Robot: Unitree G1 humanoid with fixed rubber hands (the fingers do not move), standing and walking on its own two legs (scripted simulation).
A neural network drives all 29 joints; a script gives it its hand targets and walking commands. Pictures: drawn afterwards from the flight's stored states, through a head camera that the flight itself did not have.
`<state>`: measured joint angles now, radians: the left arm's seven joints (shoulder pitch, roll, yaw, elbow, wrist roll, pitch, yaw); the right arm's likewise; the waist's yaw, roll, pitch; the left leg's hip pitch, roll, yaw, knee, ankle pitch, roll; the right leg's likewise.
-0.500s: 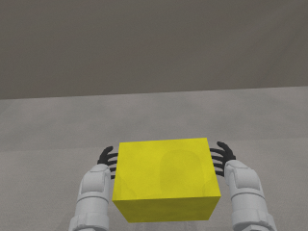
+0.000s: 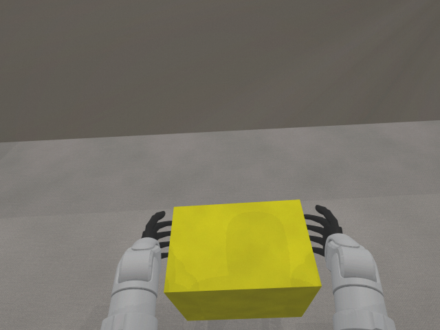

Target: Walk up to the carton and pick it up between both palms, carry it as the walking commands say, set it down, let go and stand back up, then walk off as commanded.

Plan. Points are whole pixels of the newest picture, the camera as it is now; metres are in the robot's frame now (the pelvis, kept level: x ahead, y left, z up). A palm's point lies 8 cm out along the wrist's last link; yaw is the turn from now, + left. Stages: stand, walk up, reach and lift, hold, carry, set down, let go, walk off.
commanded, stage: reach and lift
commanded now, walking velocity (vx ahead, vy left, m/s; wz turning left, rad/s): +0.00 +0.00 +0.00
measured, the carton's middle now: (240, 263) +0.30 +0.00 -0.04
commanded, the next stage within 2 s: hold in 0.24 s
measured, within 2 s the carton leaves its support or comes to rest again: neither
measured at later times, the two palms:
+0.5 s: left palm (147, 253) +0.27 +0.17 +0.05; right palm (333, 248) +0.28 -0.17 +0.05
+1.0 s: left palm (149, 255) +0.27 +0.17 +0.05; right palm (335, 250) +0.27 -0.18 +0.05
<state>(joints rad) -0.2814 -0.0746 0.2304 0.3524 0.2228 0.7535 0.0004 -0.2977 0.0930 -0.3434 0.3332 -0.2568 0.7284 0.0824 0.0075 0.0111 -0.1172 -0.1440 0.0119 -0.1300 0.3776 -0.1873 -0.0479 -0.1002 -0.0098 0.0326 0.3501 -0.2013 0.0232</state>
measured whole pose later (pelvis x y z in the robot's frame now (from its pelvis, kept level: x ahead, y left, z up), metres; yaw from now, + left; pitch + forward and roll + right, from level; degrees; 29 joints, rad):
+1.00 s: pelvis -0.01 +0.00 +0.00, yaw +0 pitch -4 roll -1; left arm -0.24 -0.08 0.21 0.31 0.22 0.76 0.00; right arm -0.26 0.11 -0.34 0.29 -0.26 0.73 0.08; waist 0.00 0.01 -0.12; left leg -0.14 0.01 -0.13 0.37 -0.17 -0.05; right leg -0.09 -0.01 0.03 0.34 -0.18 0.02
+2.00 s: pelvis -0.03 +0.07 -0.02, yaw -14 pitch +2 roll +0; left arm -0.19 -0.12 0.11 -0.25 0.20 1.29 0.12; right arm -0.22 0.14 -0.22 -0.21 -0.15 1.20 -0.13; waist 0.02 0.00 -0.12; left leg -0.35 0.04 0.02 0.60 -0.28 -0.01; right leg -0.52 -0.02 0.05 1.07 -0.39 0.06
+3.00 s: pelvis -0.02 +0.17 -0.01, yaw -43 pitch +6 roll +3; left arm -0.17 -0.14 0.11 -0.36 0.17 1.21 0.14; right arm -0.20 0.14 -0.21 -0.32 -0.12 1.15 -0.12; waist 0.01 0.00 -0.05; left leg -0.56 0.02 0.15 0.93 -0.48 0.02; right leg -0.51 -0.01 0.09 0.56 -0.16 -0.01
